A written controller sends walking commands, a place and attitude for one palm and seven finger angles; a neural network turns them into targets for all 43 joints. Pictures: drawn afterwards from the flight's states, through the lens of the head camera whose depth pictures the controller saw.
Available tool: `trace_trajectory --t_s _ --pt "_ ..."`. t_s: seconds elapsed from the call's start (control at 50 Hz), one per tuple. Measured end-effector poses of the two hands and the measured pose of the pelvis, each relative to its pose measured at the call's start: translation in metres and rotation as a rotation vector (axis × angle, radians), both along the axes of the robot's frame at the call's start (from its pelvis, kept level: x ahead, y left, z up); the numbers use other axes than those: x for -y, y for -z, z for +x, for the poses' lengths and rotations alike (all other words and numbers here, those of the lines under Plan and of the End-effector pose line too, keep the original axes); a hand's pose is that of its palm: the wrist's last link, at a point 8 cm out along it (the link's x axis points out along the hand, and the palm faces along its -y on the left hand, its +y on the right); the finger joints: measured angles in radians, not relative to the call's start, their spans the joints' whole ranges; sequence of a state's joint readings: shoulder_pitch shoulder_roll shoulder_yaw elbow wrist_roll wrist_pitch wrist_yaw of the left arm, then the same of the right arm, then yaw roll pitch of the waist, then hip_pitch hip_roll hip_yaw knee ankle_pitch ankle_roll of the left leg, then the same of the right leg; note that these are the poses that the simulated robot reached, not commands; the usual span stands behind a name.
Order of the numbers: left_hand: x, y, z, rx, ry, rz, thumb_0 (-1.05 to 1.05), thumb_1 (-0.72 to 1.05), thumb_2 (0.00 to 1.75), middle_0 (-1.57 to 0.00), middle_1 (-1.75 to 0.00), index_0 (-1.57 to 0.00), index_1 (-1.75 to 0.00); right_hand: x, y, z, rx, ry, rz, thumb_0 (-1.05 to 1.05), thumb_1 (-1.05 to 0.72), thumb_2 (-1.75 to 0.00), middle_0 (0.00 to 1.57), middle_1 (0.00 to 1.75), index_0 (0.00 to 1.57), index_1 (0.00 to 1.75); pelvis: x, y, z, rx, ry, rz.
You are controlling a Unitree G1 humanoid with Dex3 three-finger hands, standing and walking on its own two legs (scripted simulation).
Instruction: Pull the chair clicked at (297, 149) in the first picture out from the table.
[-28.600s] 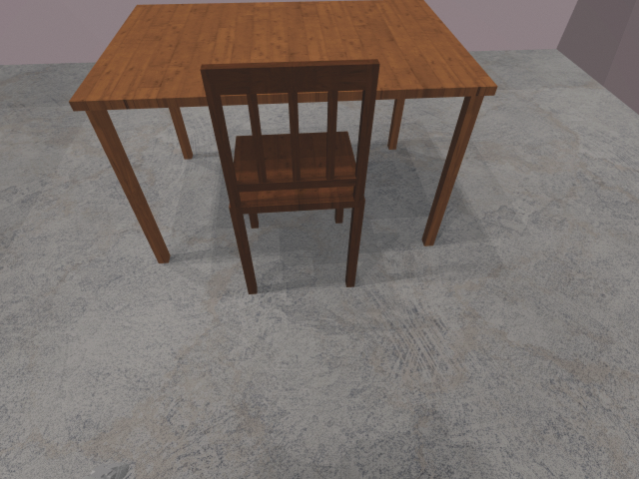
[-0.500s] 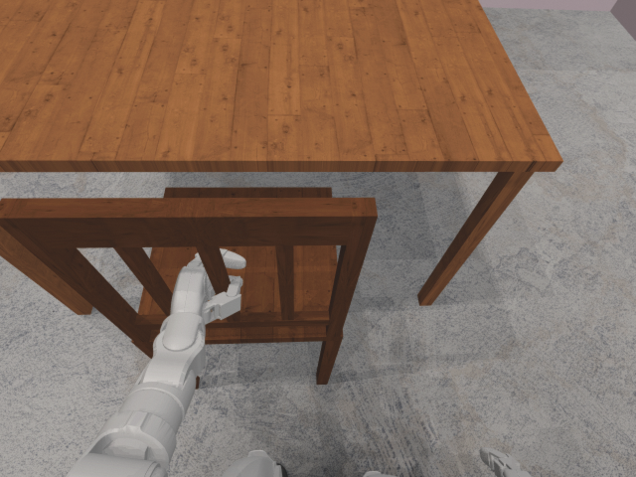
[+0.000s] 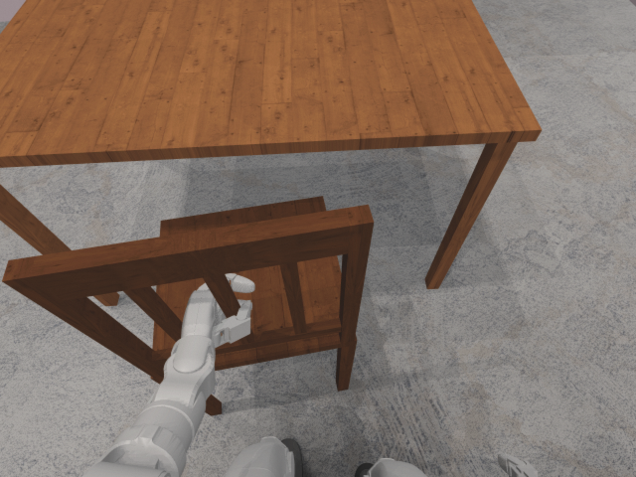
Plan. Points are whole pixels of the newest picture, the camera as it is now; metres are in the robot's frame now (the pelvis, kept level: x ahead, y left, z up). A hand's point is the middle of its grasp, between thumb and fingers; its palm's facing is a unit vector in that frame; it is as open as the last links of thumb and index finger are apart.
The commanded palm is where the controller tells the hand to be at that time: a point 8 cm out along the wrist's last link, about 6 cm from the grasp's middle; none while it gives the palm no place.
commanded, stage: step backward, pulling the chair out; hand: left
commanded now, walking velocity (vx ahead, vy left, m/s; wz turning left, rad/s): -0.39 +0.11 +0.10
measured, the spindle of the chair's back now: (232, 310) +0.35 +0.15 -0.09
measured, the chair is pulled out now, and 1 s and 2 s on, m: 0.16 0.30 0.57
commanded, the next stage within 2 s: stop walking, hand still on the chair in 1.74 s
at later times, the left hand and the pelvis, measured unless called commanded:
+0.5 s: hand (234, 355) +0.27 +0.13 -0.07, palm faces -0.02 -0.98 -0.20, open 5.4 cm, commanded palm +0.24 +0.17 -0.07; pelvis -0.08 +0.00 +0.00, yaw -4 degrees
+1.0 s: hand (236, 428) +0.18 +0.11 -0.07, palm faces +0.00 -0.98 -0.21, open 5.5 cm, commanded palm +0.15 +0.16 -0.06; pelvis -0.17 -0.02 +0.00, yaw -1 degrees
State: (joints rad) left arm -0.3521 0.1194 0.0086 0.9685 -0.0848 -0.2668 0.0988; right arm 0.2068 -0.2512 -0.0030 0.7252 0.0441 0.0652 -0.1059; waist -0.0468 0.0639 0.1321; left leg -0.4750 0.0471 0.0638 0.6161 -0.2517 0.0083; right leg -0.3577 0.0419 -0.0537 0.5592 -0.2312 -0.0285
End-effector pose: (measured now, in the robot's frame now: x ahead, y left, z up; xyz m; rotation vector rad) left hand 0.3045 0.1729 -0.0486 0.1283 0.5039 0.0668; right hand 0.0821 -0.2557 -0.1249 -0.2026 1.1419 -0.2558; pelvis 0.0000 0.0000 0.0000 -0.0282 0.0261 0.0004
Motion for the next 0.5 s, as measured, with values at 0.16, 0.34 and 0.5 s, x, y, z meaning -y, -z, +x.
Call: trace_trajectory --t_s 0.16,0.34,0.5 --pt "0.000 -0.001 -0.012 -0.016 0.061 -0.005 0.04 0.71 0.75 -0.31 -1.13 -0.50 -1.45 0.009 -0.016 -0.006 0.058 -0.006 -0.102 0.00 -0.91 -0.90 0.20 0.30 0.21 0.30 -0.022 0.000 -0.017 0.010 -0.023 -0.004" --pt "-0.008 0.000 -0.025 0.005 0.109 0.004 0.04 0.69 0.77 -0.30 -1.17 -0.50 -1.45 -0.035 -0.016 -0.024 0.086 -0.052 -0.033 0.00 -0.91 -0.90 0.20 0.30 0.20 0.30 -0.028 0.000 -0.045 0.006 0.017 -0.014" --pt "-0.008 -0.001 -0.047 0.033 0.063 0.061 0.03 0.65 0.79 -0.34 -1.20 -0.50 -1.45 -0.047 0.005 -0.064 0.072 -0.071 0.096 0.00 -0.90 -0.90 0.21 0.30 0.21 0.30 -0.002 0.005 -0.083 -0.016 0.060 -0.025"
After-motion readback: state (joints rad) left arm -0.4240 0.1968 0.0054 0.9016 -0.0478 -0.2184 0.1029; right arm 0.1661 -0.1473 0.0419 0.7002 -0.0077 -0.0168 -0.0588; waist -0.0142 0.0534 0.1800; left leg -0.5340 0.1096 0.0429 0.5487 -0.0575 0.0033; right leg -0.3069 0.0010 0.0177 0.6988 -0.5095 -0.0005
